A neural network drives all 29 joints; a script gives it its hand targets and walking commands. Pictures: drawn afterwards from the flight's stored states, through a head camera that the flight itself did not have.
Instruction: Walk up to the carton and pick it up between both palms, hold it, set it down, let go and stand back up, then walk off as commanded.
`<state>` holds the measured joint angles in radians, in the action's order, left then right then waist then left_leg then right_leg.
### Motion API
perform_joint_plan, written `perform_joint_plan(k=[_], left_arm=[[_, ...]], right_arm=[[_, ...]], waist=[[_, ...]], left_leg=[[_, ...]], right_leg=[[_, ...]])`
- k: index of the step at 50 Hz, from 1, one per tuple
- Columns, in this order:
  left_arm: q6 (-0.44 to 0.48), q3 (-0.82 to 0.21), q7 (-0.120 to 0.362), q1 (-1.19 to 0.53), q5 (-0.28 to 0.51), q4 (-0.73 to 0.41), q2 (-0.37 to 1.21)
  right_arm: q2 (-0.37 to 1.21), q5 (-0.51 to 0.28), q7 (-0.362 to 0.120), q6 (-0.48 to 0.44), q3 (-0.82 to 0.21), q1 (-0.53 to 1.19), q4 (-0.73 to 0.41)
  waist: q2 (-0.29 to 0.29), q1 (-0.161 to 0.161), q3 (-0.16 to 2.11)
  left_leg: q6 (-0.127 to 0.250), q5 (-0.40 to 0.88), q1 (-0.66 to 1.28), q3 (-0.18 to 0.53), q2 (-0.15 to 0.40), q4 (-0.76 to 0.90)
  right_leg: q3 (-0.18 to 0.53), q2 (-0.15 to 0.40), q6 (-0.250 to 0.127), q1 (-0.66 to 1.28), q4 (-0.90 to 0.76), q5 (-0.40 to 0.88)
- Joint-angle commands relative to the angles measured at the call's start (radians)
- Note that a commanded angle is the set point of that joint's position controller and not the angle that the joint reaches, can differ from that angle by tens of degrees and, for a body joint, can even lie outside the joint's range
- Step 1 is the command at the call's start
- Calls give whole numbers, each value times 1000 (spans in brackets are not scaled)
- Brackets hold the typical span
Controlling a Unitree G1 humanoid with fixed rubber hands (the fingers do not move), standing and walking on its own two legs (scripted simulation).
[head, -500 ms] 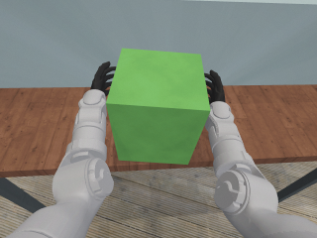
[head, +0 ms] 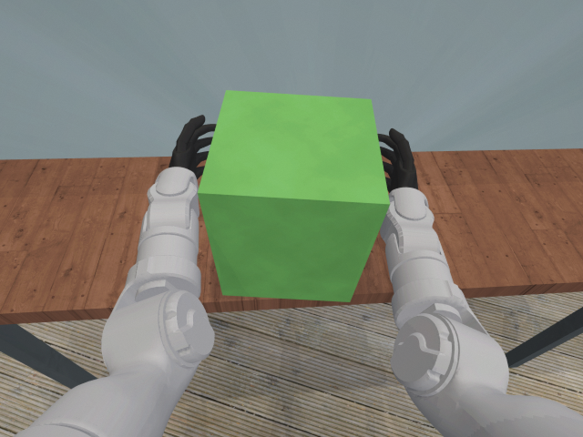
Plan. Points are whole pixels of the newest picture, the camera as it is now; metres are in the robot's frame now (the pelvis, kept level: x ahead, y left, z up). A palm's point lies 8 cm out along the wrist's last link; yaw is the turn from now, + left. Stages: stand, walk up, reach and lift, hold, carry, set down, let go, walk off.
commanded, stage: set down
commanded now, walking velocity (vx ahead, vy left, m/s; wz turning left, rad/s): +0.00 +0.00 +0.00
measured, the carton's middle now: (292, 203) +0.42 +0.06 +0.06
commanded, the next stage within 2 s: none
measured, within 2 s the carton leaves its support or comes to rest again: neither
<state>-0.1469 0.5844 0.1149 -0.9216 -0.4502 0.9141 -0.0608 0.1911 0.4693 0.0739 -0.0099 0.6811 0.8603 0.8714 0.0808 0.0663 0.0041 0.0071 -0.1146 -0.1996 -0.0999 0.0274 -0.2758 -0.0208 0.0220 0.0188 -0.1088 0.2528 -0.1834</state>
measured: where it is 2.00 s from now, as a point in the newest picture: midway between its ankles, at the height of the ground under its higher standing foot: outside the picture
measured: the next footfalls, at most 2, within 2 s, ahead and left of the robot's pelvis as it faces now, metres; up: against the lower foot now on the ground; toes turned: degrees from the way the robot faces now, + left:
none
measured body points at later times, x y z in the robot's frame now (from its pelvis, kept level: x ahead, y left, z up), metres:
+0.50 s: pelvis +0.00 +0.00 +0.00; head +0.03 +0.03 +0.45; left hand +0.43 +0.22 +0.11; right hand +0.43 -0.09 +0.11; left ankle +0.02 +0.11 -0.75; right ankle -0.04 -0.13 -0.75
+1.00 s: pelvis -0.01 +0.00 +0.00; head +0.03 +0.03 +0.44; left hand +0.43 +0.22 +0.11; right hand +0.43 -0.09 +0.11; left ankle +0.02 +0.11 -0.75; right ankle -0.04 -0.13 -0.75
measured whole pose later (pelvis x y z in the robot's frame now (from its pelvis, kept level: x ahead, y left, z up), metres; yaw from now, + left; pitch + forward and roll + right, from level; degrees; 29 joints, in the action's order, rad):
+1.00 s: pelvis -0.01 +0.00 +0.00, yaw +0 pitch +1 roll +0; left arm -0.12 0.70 0.17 -0.94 -0.52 0.82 -0.01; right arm 0.22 0.48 0.04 -0.03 0.67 0.85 0.76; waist 0.07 0.07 -0.07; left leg 0.02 -0.11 -0.20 -0.12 0.02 -0.29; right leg -0.04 0.04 0.02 -0.13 0.31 -0.20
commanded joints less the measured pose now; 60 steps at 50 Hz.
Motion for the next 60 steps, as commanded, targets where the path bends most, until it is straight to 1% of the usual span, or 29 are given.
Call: perform_joint_plan(k=[1,4,6,7,8,9,12,15,18,24,25,26,27,30,36,40,42,45,46,47,48,49,50,53,54,56,57,58,60], left_arm=[[49,-203,78,-540,28,-52,453],[47,-151,89,-482,-15,-33,425],[47,-150,87,-508,-28,-35,446],[43,-157,90,-520,-7,-18,445],[44,-154,93,-491,-14,-27,452],[56,-199,86,-478,10,-63,486],[51,-119,89,-481,-21,-40,411],[46,-163,83,-497,-19,-56,455],[21,-130,97,-443,-48,-27,438],[42,-113,97,-392,-48,-50,445],[38,-121,99,-403,-53,-57,441],[30,-116,105,-369,-55,-51,438],[42,-115,105,-425,-56,-51,423],[38,-100,105,-398,-69,-64,434],[46,-81,87,-356,-87,-66,418],[57,-67,81,-397,-75,-82,370],[64,-28,74,-374,-84,-55,371],[55,-19,76,-363,-98,-75,353],[56,-12,62,-369,-99,-47,335],[49,-3,63,-356,-115,-56,385],[45,-2,67,-334,-103,-56,365],[62,-35,50,-336,-70,-86,245],[73,-25,29,-348,-53,-79,248],[83,-12,-24,-336,-32,-90,109],[89,-60,-28,-368,-4,-74,183],[102,-21,-59,-361,19,-44,51],[118,-78,-72,-365,51,-37,91],[141,-51,-107,-410,76,-63,-93],[174,-172,-134,-422,180,-29,-6]], right_arm=[[426,7,-108,-79,-323,544,3],[450,-4,-105,-64,-334,505,-4],[422,2,-109,-63,-315,536,-19],[401,31,-102,-69,-276,530,-40],[428,17,-106,-69,-309,513,-29],[430,5,-109,-79,-307,506,-34],[426,23,-110,-53,-289,466,4],[430,14,-110,-73,-286,516,-31],[403,21,-110,-41,-276,451,0],[437,28,-109,-53,-295,425,-58],[426,31,-109,-49,-279,425,-44],[427,22,-118,-41,-296,398,-19],[421,36,-110,-48,-277,411,-42],[422,42,-119,-46,-283,396,-45],[370,60,-104,-47,-229,354,-23],[403,59,-91,-29,-241,364,-65],[386,49,-92,-38,-255,393,-90],[361,68,-79,-8,-178,334,-25],[364,30,-94,-20,-236,342,-39],[385,41,-95,-5,-215,329,-32],[429,36,-95,8,-229,290,-31],[207,16,-83,-23,-236,308,-70],[261,34,-73,-6,-196,315,-42],[128,-20,-39,-13,-194,288,17],[183,-22,-37,-24,-210,351,-36],[94,-55,-17,-18,-223,327,-14],[86,-88,-11,-16,-240,348,29],[-97,-121,-3,-36,-245,350,26],[-26,-202,6,-50,-305,407,44]], waist=[[-158,5,470],[-96,31,402],[-102,36,401],[-110,-11,396],[-113,17,403],[-160,3,456],[-79,14,364],[-153,9,394],[-102,16,305],[-104,29,354],[-95,-1,321],[-107,20,284],[-72,-13,304],[-111,28,297],[-130,-2,303],[-62,16,272],[-63,26,258],[-80,-13,189],[-93,26,227],[-91,0,172],[-50,4,159],[-114,20,335],[-69,-27,246],[-112,-9,278],[-85,-29,298],[-72,-17,321],[-97,-13,336],[-124,5,481],[-154,-4,509]], left_leg=[[-57,516,308,-82,-10,-75],[-29,418,214,-95,-21,-42],[-32,393,211,-91,-10,-34],[-35,355,211,-86,-18,-23],[-36,377,229,-95,-14,-27],[-42,437,261,-87,-14,-49],[-19,329,229,-94,-24,-17],[-36,377,255,-91,-16,-34],[-21,340,228,-96,-17,-18],[-19,378,220,-97,-26,-43],[-21,365,233,-83,-18,-33],[-21,369,241,-93,-21,-34],[-23,333,216,-93,-21,-28],[-29,408,242,-96,-18,-40],[-24,436,265,-78,-13,-53],[1,286,200,-89,-24,-26],[6,308,182,-86,-26,-29],[12,255,165,-90,-38,-22],[10,287,154,-93,-32,-32],[19,253,141,-83,-28,-8],[27,228,136,-96,-29,-14],[-5,285,177,-101,-31,-36],[6,288,169,-72,-20,-40],[-3,373,257,-68,-13,-72],[-1,353,257,-56,-15,-96],[6,265,218,-68,-18,-83],[7,259,183,-56,-11,-86],[-19,346,243,-59,-8,-109],[-31,393,277,-24,2,-149]], right_leg=[[-84,-42,47,59,14,262],[-76,-35,59,124,17,285],[-91,-45,53,103,36,234],[-88,-36,56,109,18,211],[-81,-37,61,105,23,221],[-99,-43,50,89,28,267],[-82,-34,58,80,-4,164],[-89,-44,52,69,5,182],[-94,-44,58,67,2,159],[-77,-30,53,74,19,223],[-89,-43,54,65,14,181],[-80,-41,60,54,20,178],[-94,-39,65,59,10,167],[-96,-47,52,24,20,141],[-94,-45,51,-6,15,154],[-77,-31,68,22,9,109],[-81,-33,67,28,26,132],[-72,-20,60,11,13,98],[-67,-25,57,14,32,140],[-78,-27,57,29,26,92],[-71,-21,68,36,20,77],[-70,-39,54,44,55,142],[-69,-28,59,-14,34,107],[-78,-39,40,-113,23,66],[-78,-37,38,-142,21,47],[-70,-32,45,-143,27,30],[-64,-25,33,-158,33,37],[-70,-39,22,-164,49,76],[-64,-48,9,-288,33,12]])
